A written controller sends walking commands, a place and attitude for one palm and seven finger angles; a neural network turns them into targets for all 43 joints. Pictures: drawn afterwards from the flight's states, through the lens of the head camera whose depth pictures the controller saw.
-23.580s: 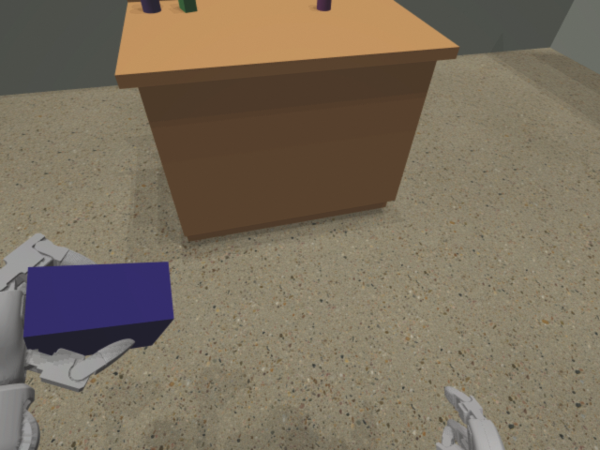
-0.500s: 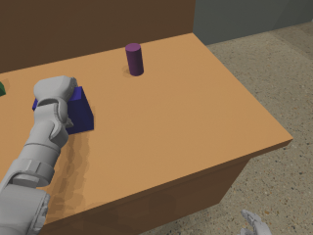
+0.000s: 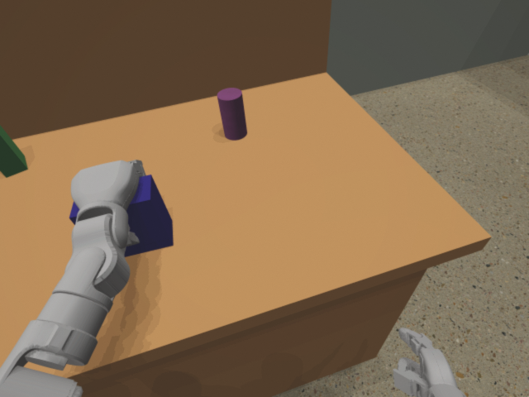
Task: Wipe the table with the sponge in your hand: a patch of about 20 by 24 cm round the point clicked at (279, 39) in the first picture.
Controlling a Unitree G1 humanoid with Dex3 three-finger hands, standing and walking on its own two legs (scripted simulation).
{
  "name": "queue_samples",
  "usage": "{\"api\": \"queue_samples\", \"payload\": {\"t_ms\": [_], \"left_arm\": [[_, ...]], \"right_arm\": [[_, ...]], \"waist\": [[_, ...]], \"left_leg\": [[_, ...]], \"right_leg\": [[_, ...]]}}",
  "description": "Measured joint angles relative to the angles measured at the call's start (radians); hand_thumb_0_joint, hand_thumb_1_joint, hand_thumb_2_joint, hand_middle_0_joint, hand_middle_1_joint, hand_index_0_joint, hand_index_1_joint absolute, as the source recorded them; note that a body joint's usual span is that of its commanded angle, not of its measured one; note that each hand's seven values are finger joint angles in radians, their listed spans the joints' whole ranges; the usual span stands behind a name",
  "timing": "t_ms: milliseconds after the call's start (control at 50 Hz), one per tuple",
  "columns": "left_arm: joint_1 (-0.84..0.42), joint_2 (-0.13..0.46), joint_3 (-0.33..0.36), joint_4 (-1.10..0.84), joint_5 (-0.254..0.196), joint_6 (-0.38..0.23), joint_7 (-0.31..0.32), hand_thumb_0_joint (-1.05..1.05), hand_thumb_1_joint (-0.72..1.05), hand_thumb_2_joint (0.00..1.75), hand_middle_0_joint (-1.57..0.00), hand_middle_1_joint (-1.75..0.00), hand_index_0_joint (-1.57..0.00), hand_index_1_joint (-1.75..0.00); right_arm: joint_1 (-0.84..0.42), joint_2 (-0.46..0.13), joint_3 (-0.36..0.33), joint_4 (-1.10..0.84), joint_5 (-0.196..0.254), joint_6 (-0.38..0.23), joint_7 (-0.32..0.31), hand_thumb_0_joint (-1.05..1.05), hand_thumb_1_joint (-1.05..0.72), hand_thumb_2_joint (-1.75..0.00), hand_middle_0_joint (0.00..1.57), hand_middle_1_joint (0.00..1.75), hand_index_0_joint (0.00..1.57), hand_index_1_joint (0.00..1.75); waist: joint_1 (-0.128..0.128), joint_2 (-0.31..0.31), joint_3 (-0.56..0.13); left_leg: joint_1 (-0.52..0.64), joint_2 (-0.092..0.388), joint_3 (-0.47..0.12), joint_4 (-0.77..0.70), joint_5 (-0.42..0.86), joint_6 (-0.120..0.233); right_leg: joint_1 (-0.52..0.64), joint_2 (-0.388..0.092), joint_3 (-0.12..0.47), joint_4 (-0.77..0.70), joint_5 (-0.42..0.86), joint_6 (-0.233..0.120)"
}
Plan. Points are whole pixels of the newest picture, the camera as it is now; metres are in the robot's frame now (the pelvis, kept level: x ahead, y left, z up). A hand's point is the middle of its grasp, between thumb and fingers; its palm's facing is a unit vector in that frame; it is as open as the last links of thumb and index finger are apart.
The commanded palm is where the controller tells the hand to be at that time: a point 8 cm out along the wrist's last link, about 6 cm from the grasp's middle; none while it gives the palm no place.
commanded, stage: wipe back along the middle lane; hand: left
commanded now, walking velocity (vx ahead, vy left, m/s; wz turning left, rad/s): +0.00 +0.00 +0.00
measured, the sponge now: (131, 226) +0.35 +0.27 +0.07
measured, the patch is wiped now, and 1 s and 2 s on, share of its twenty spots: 0.60 0.80 0.85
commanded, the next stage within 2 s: slide across to the third lane in 1.02 s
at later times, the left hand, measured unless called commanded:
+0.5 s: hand (123, 229) +0.31 +0.25 +0.12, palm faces +0.09 -0.04 -1.00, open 10.1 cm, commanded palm +0.27 +0.22 +0.15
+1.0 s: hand (127, 254) +0.27 +0.22 +0.12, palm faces +0.14 -0.10 -0.98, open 10.1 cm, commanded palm +0.22 +0.20 +0.15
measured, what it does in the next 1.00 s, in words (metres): stands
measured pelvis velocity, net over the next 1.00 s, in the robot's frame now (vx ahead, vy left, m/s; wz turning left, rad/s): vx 0.00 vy -0.01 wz -0.02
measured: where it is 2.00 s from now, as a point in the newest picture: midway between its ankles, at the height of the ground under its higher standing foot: outside the picture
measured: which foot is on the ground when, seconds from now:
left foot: down 0.00-1.00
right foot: down 0.00-1.00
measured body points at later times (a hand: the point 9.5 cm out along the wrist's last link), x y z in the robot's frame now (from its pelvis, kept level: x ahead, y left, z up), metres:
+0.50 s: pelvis +0.00 +0.00 +0.00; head -0.01 -0.05 +0.45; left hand +0.30 +0.24 +0.17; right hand +0.21 -0.22 -0.10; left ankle -0.02 +0.13 -0.74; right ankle -0.03 -0.13 -0.74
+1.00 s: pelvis +0.00 -0.01 -0.01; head -0.02 -0.06 +0.44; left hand +0.26 +0.22 +0.17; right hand +0.23 -0.21 -0.09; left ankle -0.02 +0.13 -0.74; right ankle -0.03 -0.13 -0.74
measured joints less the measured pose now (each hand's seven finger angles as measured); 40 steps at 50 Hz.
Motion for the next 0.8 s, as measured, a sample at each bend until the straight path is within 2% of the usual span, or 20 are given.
{"api": "queue_samples", "payload": {"t_ms": [240,560,800], "left_arm": [[0.096,-0.014,0.0,-0.104,0.001,0.019,0.016,0.01,-0.5,1.03,-0.71,-1.34,-0.73,-1.34],[0.228,-0.038,-0.037,-0.303,0.016,0.11,0.023,0.01,-0.49,1.03,-0.69,-1.35,-0.72,-1.35],[0.301,-0.054,-0.054,-0.415,0.027,0.144,0.015,0.02,-0.48,1.03,-0.69,-1.35,-0.72,-1.35]], "right_arm": [[-0.001,0.002,0.009,-0.01,-0.002,0.012,0.013,0.01,-0.91,-0.9,0.2,0.3,0.2,0.3],[-0.012,-0.009,0.003,-0.02,0.001,0.01,0.028,0.01,-0.91,-0.9,0.2,0.3,0.2,0.3],[-0.041,0.006,0.015,-0.031,0.0,0.011,0.041,0.01,-0.91,-0.9,0.2,0.3,0.19,0.3]], "waist": [[0.009,0.01,-0.007],[0.026,0.022,-0.006],[0.04,0.021,-0.007]], "left_leg": [[0.014,0.003,0.006,0.006,-0.006,-0.002],[0.022,0.0,0.013,0.025,-0.02,-0.001],[0.026,0.004,0.013,0.042,-0.03,-0.007]], "right_leg": [[0.009,0.003,0.006,0.009,-0.005,-0.001],[0.009,-0.001,0.014,0.043,-0.025,0.0],[0.009,0.003,0.014,0.068,-0.038,-0.005]]}}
